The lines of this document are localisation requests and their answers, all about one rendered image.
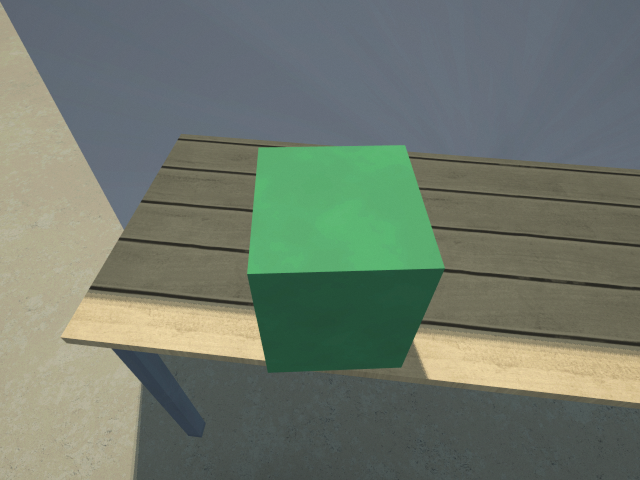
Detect carton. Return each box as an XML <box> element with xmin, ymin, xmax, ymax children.
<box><xmin>247</xmin><ymin>145</ymin><xmax>445</xmax><ymax>373</ymax></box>

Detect table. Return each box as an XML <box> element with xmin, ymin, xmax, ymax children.
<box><xmin>61</xmin><ymin>134</ymin><xmax>640</xmax><ymax>438</ymax></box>

